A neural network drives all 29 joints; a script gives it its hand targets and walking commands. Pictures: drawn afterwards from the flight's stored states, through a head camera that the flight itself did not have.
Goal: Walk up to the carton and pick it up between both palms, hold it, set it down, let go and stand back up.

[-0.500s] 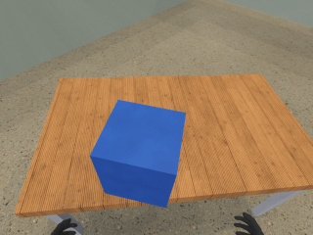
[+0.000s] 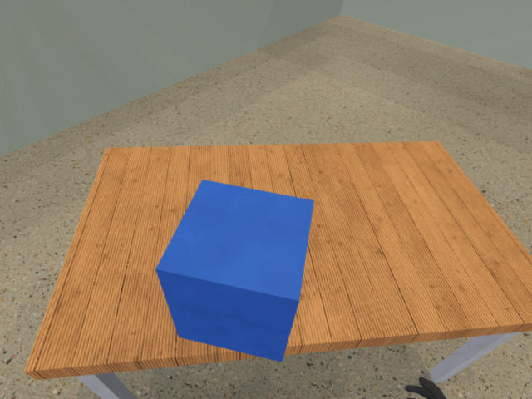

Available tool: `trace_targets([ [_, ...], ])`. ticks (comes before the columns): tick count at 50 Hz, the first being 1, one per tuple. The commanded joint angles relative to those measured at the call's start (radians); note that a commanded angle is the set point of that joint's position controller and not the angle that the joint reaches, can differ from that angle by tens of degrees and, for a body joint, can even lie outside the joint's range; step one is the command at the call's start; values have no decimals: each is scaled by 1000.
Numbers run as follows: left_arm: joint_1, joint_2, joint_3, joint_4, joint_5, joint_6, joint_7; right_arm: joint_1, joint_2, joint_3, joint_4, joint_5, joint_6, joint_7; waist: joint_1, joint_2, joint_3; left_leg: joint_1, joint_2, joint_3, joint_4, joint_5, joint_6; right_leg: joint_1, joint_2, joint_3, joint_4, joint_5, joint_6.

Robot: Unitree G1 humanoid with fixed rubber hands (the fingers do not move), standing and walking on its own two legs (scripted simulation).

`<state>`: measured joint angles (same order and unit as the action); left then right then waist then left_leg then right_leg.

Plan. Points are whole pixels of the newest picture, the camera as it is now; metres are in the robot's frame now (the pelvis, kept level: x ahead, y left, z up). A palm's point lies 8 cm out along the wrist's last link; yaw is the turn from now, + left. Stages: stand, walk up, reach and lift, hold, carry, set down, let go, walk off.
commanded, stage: stand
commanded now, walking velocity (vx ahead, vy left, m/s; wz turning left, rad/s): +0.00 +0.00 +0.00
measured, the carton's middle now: (242, 272) +0.38 +0.04 -0.06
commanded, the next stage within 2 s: none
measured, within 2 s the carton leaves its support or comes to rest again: neither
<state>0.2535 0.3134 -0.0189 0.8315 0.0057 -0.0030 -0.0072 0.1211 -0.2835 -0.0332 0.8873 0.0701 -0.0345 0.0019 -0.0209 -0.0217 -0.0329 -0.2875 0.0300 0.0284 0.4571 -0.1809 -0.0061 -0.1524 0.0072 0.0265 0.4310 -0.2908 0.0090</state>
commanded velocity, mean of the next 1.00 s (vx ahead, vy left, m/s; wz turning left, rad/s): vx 0.00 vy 0.00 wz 0.00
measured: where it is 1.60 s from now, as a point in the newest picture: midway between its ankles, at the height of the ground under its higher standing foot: outside the picture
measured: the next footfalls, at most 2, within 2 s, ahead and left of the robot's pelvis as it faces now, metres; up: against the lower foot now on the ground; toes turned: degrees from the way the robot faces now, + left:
none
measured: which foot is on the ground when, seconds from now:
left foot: down 0.00-1.00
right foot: down 0.00-1.00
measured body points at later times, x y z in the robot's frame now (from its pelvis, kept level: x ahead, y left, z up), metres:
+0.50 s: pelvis -0.01 +0.00 +0.00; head -0.02 +0.02 +0.45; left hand +0.07 +0.28 -0.13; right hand +0.12 -0.28 -0.11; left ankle +0.04 +0.12 -0.74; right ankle -0.04 -0.13 -0.74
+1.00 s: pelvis -0.02 +0.01 +0.00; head -0.04 +0.02 +0.45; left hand +0.05 +0.28 -0.14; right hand +0.10 -0.27 -0.11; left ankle +0.04 +0.12 -0.74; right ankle -0.04 -0.13 -0.74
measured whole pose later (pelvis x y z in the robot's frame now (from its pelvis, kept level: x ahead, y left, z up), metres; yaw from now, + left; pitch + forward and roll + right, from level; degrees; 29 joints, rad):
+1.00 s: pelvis -0.02 +0.01 +0.00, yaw +0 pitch -1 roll -1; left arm 0.25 0.32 -0.02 0.97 0.01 -0.01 -0.01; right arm 0.12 -0.28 -0.03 0.97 0.07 -0.03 0.00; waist -0.02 -0.01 -0.04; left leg -0.29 0.03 0.03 0.46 -0.15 0.00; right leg -0.15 0.01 0.03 0.43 -0.26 0.01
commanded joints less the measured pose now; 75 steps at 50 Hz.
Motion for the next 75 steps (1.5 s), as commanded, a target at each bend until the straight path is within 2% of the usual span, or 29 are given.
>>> trace_targets([
  [1, -9, 231, 75, -33, 26, -51, 14, -4, -248, -42, -6, -105, -20, -7, 20, 105, -114, 196, 82, -97, -45, 198, 33, -21, -110, 81, -68, 205, -40],
  [4, -30, 231, 79, -21, 34, -55, 14, -8, -245, -42, 2, -107, -21, -11, 10, 85, -110, 200, 90, -99, -46, 230, 33, -24, -108, 71, -63, 213, -41],
  [5, -21, 222, 75, -22, 30, -50, 12, 2, -242, -41, -2, -105, -22, -10, 6, 131, -118, 222, 87, -99, -36, 250, 32, -30, -107, 75, -70, 236, -40],
  [7, -14, 219, 73, -6, 22, -53, 13, 5, -244, -43, 7, -102, -29, -12, 10, 133, -114, 210, 89, -108, -57, 230, 32, -23, -106, 76, -66, 227, -39],
  [10, -8, 237, 80, 4, 27, -53, 14, -10, -238, -43, 4, -104, -23, -10, 12, 93, -111, 210, 90, -109, -51, 236, 31, -26, -107, 79, -66, 213, -42],
  [12, -24, 224, 76, 4, 25, -48, 13, -20, -252, -45, 13, -107, -23, -14, 15, 133, -97, 197, 86, -103, -54, 237, 29, -19, -109, 76, -74, 225, -42],
  [15, -20, 229, 76, 15, 26, -52, 14, -11, -227, -38, 16, -102, -22, -8, 15, 91, -123, 206, 92, -106, -56, 215, 35, -5, -110, 75, -72, 215, -45],
  [20, -25, 241, 76, 39, 20, -50, 17, -5, -230, -37, 27, -103, -18, -12, 7, 97, -73, 194, 92, -103, -62, 196, 32, -34, -113, 86, -91, 202, -41],
  [21, -22, 221, 71, 34, 22, -52, 18, -3, -238, -38, 28, -99, -21, -9, 8, 133, -91, 190, 87, -107, -65, 158, 31, -22, -111, 88, -85, 203, -44],
  [22, -37, 246, 75, 39, 28, -49, 17, 0, -228, -34, 34, -105, -22, -13, 1, 87, -65, 173, 90, -111, -76, 163, 34, -27, -112, 83, -84, 184, -44],
  [25, -17, 228, 72, 46, 23, -48, 15, -28, -248, -41, 38, -106, -23, -10, 23, 127, -80, 180, 97, -122, -94, 136, 33, -18, -104, 79, -88, 155, -40],
  [27, -33, 227, 69, 49, 25, -51, 10, -25, -250, -46, 35, -100, -24, -8, 9, 95, -72, 188, 88, -115, -89, 126, 26, -49, -105, 79, -90, 151, -45],
  [34, -15, 221, 70, 71, 20, -46, 12, -11, -242, -38, 47, -100, -25, -10, 13, 120, -46, 157, 98, -140, -122, 54, 29, -40, -101, 79, -96, 121, -40],
  [37, -17, 226, 71, 76, 23, -44, 13, -16, -238, -39, 50, -102, -22, -8, 7, 141, -17, 122, 102, -156, -151, -55, 27, -49, -94, 75, -89, 85, -44],
  [42, -18, 243, 71, 93, 20, -47, 12, -17, -255, -45, 59, -105, -22, -12, 13, 105, -2, 139, 95, -145, -141, -18, 24, -64, -104, 83, -106, 73, -41],
  [45, -22, 227, 68, 96, 20, -42, 11, -35, -251, -41, 55, -103, -22, -11, 12, 153, -6, 132, 95, -139, -138, -31, 25, -65, -102, 87, -104, 86, -39],
  [47, -14, 232, 71, 98, 20, -48, 11, -19, -247, -42, 64, -105, -23, -13, 18, 97, 6, 130, 96, -141, -137, -10, 25, -63, -102, 85, -104, 88, -42],
  [49, -21, 229, 68, 108, 21, -48, 9, -23, -253, -40, 65, -104, -25, -11, 13, 138, 8, 119, 93, -148, -152, -33, 26, -53, -106, 85, -97, 80, -44],
  [52, -23, 242, 73, 102, 20, -45, 11, -19, -253, -41, 65, -101, -24, -12, 11, 100, -20, 153, 92, -141, -133, 7, 25, -50, -102, 85, -104, 103, -45],
  [56, -34, 240, 69, 102, 15, -45, 12, -2, -246, -37, 72, -103, -25, -9, 9, 136, -5, 147, 91, -131, -119, 69, 29, -49, -115, 91, -103, 106, -45],
  [57, -42, 235, 71, 101, 15, -46, 12, -10, -247, -37, 70, -101, -27, -14, 13, 106, -9, 170, 97, -133, -109, 108, 29, -72, -110, 94, -109, 108, -50],
  [58, -39, 220, 64, 101, 18, -46, 12, -3, -247, -39, 67, -99, -28, -15, 3, 94, -7, 171, 101, -142, -113, 93, 30, -78, -107, 82, -101, 114, -51],
  [59, -38, 231, 66, 104, 17, -46, 12, -9, -252, -38, 68, -102, -28, -14, 11, 135, -17, 162, 101, -135, -112, 96, 29, -59, -110, 91, -105, 114, -47],
  [61, -40, 240, 68, 110, 21, -49, 13, -23, -252, -44, 66, -98, -25, -14, 8, 93, -16, 165, 95, -129, -110, 108, 27, -56, -113, 81, -113, 131, -48],
  [62, -40, 236, 71, 107, 19, -48, 13, 1, -255, -38, 70, -96, -25, -13, -3, 112, -23, 161, 91, -125, -101, 97, 28, -46, -110, 90, -110, 156, -50],
  [63, -29, 240, 70, 112, 17, -47, 14, -21, -241, -35, 61, -101, -23, -12, 13, 95, -22, 153, 93, -127, -111, 83, 27, -41, -110, 79, -102, 129, -44],
  [68, -14, 232, 68, 118, 16, -46, 12, -18, -239, -34, 63, -100, -28, -9, 16, 128, -7, 147, 105, -142, -130, 47, 28, -51, -108, 82, -117, 98, -48],
  [72, -26, 245, 69, 120, 16, -52, 14, -18, -234, -32, 67, -100, -26, -10, 17, 94, -9, 158, 96, -123, -105, 126, 32, -50, -118, 99, -108, 125, -51],
  [75, -18, 234, 66, 113, 11, -50, 12, -11, -262, -43, 66, -98, -27, -13, 22, 105, -2, 157, 99, -130, -116, 86, 32, -52, -113, 90, -116, 119, -46],
])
